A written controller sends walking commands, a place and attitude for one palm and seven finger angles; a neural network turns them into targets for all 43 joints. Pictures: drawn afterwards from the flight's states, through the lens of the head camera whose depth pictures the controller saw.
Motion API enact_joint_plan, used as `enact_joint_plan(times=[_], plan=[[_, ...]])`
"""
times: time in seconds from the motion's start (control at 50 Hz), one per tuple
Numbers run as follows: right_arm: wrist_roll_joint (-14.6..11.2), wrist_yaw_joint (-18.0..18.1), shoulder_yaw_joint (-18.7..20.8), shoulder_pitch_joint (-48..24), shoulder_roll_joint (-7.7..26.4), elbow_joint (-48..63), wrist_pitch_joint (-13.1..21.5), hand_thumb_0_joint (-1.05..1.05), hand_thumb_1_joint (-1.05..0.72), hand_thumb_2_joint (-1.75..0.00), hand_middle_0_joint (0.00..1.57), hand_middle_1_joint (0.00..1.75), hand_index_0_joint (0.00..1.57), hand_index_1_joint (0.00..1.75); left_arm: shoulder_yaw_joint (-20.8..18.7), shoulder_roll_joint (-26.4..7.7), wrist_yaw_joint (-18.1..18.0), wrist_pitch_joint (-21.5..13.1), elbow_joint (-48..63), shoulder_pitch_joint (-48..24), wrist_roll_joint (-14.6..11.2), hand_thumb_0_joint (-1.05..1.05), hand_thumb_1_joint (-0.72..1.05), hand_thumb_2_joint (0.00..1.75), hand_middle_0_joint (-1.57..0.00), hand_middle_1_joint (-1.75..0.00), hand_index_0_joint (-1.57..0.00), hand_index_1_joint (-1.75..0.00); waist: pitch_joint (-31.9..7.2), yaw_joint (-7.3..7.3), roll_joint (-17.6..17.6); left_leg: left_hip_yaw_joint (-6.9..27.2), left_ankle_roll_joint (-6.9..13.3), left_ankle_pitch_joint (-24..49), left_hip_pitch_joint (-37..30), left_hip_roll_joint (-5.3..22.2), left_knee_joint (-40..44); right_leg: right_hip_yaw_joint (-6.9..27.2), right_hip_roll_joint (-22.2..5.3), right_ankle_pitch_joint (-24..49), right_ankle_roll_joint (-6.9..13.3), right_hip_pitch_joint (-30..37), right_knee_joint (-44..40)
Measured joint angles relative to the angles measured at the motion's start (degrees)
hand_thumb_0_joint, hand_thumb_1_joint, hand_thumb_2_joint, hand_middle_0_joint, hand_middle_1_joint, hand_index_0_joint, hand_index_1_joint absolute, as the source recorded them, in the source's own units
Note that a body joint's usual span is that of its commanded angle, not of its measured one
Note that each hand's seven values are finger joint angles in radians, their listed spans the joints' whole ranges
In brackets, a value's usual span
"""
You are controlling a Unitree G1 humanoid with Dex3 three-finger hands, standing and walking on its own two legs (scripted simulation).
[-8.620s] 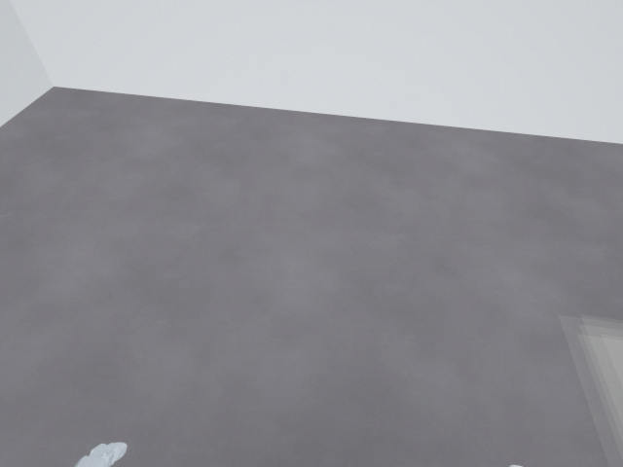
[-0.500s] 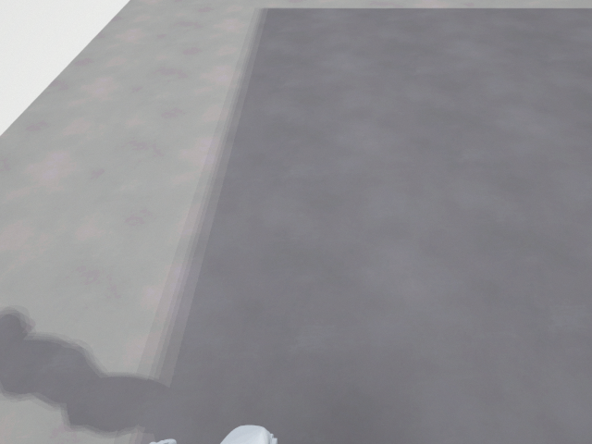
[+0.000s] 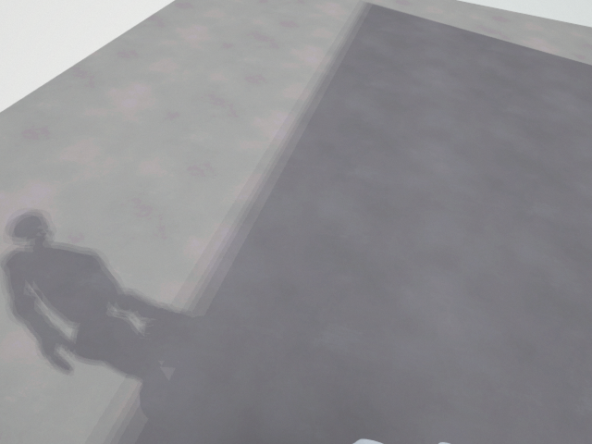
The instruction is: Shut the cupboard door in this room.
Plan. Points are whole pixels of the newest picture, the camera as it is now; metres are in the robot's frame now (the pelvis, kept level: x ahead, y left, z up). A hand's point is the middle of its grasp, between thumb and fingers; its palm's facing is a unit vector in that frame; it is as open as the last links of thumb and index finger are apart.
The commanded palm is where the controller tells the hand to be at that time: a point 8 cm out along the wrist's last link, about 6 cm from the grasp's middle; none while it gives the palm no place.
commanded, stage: turn or walk to find it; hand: left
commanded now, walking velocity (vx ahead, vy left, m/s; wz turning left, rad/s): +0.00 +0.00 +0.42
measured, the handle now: out of the picture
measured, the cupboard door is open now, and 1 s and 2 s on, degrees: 75 75 75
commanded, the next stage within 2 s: stand and wait in 1.00 s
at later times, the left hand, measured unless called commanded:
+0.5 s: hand out of the picture +0.02 +0.15 -0.14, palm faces +0.22 -0.93 -0.28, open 7.4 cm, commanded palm none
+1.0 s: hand out of the picture -0.11 +0.21 -0.17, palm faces +0.47 -0.85 -0.24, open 7.4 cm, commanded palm none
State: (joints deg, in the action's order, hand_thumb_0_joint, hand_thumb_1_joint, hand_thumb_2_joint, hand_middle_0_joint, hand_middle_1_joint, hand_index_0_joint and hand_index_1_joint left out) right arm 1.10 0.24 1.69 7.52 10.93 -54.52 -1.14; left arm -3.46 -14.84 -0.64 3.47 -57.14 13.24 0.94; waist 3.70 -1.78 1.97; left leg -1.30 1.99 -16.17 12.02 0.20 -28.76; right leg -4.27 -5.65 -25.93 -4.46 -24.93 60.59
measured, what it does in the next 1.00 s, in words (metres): steps on the spot, turning left: right foot, then left foot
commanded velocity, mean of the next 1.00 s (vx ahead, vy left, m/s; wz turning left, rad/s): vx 0.00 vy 0.00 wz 0.41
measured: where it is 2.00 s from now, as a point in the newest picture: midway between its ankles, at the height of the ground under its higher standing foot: outside the picture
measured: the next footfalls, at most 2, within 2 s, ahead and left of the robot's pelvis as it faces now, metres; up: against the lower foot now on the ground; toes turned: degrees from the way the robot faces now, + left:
right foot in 0.28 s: +0.04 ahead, -0.14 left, +0.00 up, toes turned +2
left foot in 0.76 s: -0.06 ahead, +0.10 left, +0.00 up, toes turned +25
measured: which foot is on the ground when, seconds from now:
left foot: down 0.00-0.28, up 0.30-0.74, down 0.76-1.00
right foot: up 0.00-0.26, down 0.28-0.76, up 0.78-1.00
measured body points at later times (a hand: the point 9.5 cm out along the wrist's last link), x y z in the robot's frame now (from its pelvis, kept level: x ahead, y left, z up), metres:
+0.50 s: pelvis -0.02 -0.06 +0.00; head +0.01 -0.09 +0.45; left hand +0.01 +0.20 -0.12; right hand +0.05 -0.31 -0.17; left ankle -0.08 +0.09 -0.65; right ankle +0.00 -0.15 -0.74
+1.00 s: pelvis -0.06 -0.01 +0.00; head -0.05 +0.02 +0.45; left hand -0.13 +0.25 -0.15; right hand +0.12 -0.19 -0.13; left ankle -0.09 +0.08 -0.74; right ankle -0.02 -0.16 -0.66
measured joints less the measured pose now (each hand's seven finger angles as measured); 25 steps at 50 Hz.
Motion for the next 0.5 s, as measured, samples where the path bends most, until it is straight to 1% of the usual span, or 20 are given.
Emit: enact_joint_plan(times=[0.08,0.16,0.22,0.24,0.28,0.3,0.32,0.34,0.36,0.4,0.42,0.46,0.5], plan=[[0.02,-0.14,0.01,0.78,-0.17,-0.06,-0.07,0.0,-0.9,-0.9,0.2,0.3,0.2,0.3,0.18,0.43,0.02,-0.45,1.64,-2.06,-0.11,0.0,0.91,0.9,-0.19,-0.29,-0.2,-0.3,-0.03,0.54,-0.79,1.54,0.02,1.62,-0.37,-0.72,1.93,1.75,0.29,1.29,-0.69,-0.03,-2.8],[0.28,-0.34,0.39,2.19,-0.09,-0.17,-0.48,0.0,-0.9,-0.9,0.2,0.3,0.2,0.3,0.43,1.15,-0.09,-0.54,3.04,-4.25,-0.24,0.0,0.91,0.9,-0.19,-0.29,-0.2,-0.3,0.11,1.77,-1.65,3.25,-0.49,2.17,0.48,-1.3,1.67,2.24,1.16,0.5,-0.67,1.87,-9.0],[0.43,-0.43,0.87,3.37,0.35,-0.47,-1.02,0.0,-0.9,-0.9,0.21,0.3,0.2,0.3,0.72,1.91,-0.11,-0.99,4.04,-5.48,-0.42,0.0,0.91,0.9,-0.19,-0.29,-0.2,-0.3,0.16,2.69,-2.54,4.56,-1.28,2.14,1.82,-1.68,0.48,1.93,2.28,1.36,-0.25,4.55,-15.9],[0.43,-0.44,1.06,3.8,0.57,-0.59,-1.19,0.0,-0.9,-0.9,0.21,0.3,0.2,0.3,0.85,2.19,-0.09,-1.27,4.37,-5.7,-0.48,0.0,0.91,0.9,-0.19,-0.29,-0.2,-0.3,0.11,2.9,-2.89,4.98,-1.64,1.99,2.45,-1.83,-0.21,1.7,2.71,2.86,-0.1,5.85,-19.09],[0.17,-0.51,1.49,4.89,1.03,-0.79,-1.5,0.0,-0.9,-0.9,0.21,0.3,0.2,0.3,1.14,2.54,-0.05,-2.22,5.07,-5.61,-0.44,0.0,0.9,0.9,-0.2,-0.29,-0.2,-0.3,-0.31,3.02,-3.22,5.69,-2.56,1.08,4.24,-2.44,-2.73,1.0,3.0,8.79,0.55,9.45,-27.76],[-0.06,-0.54,1.82,5.07,1.57,-1.08,-1.7,0.0,-0.9,-0.9,0.2,0.3,0.2,0.3,1.25,3.15,-0.2,-2.78,5.02,-5.69,-0.15,0.0,0.9,0.9,-0.2,-0.29,-0.2,-0.3,-0.05,3.06,-4.27,6.17,-2.75,-0.7,5.46,-2.17,-5.49,0.28,3.45,9.64,2.11,9.59,-28.07],[-0.14,-0.5,2.16,5.29,2.01,-1.33,-2.07,0.0,-0.9,-0.9,0.2,0.3,0.2,0.3,1.57,3.66,-0.24,-3.09,5.1,-5.55,0.04,0.0,0.9,0.9,-0.2,-0.29,-0.2,-0.3,0.13,3.26,-4.96,6.3,-2.92,-5.1,7.18,-2.32,-10.08,-0.5,3.45,9.24,3.7,9.47,-27.29],[-0.13,-0.51,2.48,5.63,2.4,-1.52,-2.51,0.0,-0.9,-0.9,0.2,0.3,0.2,0.3,1.89,4.11,-0.25,-3.21,5.22,-5.23,0.13,0.0,0.9,0.9,-0.2,-0.29,-0.2,-0.3,0.12,3.45,-5.31,6.16,-3.04,-8.41,9.21,-2.7,-15.87,-1.31,3.1,8.69,4.9,9.63,-26.99],[-0.03,-0.6,2.77,5.96,2.73,-1.77,-2.93,0.0,-0.9,-0.9,0.2,0.3,0.2,0.3,2.03,4.53,-0.28,-3.22,5.29,-4.76,0.17,0.0,0.9,0.9,-0.2,-0.29,-0.2,-0.3,-0.05,3.46,-5.45,5.77,-3.16,-9.93,11.15,-2.95,-21.71,-1.97,2.68,8.44,5.61,10.0,-27.29],[0.16,-0.92,3.21,6.36,3.33,-2.36,-3.45,0.0,-0.9,-0.9,0.2,0.3,0.2,0.3,2.14,5.14,-0.4,-3.02,5.14,-3.75,0.12,0.0,0.9,0.9,-0.2,-0.29,-0.2,-0.3,-0.29,3.31,-5.51,4.7,-3.57,-9.17,14.03,-2.48,-31.27,-2.95,2.04,8.86,6.07,11.05,-28.82],[0.24,-1.07,3.33,6.55,3.58,-2.54,-3.51,0.0,-0.9,-0.9,0.2,0.3,0.19,0.3,2.18,5.35,-0.45,-2.9,4.92,-3.32,0.1,0.0,0.9,0.9,-0.2,-0.29,-0.2,-0.3,-0.33,3.36,-5.55,4.29,-3.89,-7.92,14.93,-1.9,-34.44,-3.51,1.81,9.28,6.03,11.59,-29.66],[0.3,-1.27,3.43,6.95,3.88,-2.8,-3.51,0.0,-0.91,-0.9,0.2,0.3,0.19,0.3,2.25,5.62,-0.52,-2.88,4.45,-2.55,0.12,0.0,0.9,0.9,-0.2,-0.29,-0.2,-0.3,-0.38,3.49,-5.47,3.84,-4.63,-5.73,15.78,-0.6,-37.86,-4.75,1.38,9.92,6.03,12.39,-30.93],[0.28,-1.35,3.39,7.18,3.97,-3.12,-3.57,0.0,-0.91,-0.9,0.2,0.3,0.19,0.3,2.27,5.77,-0.58,-3.04,4.04,-1.87,0.16,0.0,0.9,0.9,-0.2,-0.29,-0.2,-0.3,-0.32,3.37,-5.15,3.66,-5.31,-4.86,15.51,0.56,-38.06,-5.91,0.93,10.24,6.06,12.88,-31.64]])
